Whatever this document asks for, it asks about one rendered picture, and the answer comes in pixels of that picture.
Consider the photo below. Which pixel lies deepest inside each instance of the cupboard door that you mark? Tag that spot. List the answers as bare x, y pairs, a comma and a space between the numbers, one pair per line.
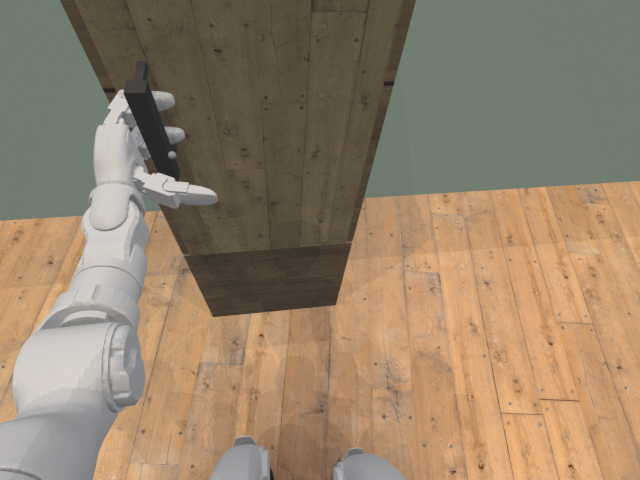
277, 100

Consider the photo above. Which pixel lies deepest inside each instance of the robot left upper arm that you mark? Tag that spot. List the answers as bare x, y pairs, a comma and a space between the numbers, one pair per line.
71, 384

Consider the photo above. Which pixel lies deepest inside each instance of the handle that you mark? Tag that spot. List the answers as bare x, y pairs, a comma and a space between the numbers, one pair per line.
143, 107

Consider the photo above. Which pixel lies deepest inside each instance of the left robot shin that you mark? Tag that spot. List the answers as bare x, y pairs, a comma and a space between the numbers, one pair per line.
244, 440

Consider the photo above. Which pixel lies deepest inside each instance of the robot left thigh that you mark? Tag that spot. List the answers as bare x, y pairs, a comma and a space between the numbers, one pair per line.
243, 462

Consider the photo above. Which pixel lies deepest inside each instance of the robot left hand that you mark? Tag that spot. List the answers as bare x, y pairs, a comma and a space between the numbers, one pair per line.
117, 152

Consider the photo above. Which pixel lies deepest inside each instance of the left robot forearm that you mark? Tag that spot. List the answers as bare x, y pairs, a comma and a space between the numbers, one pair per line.
109, 278

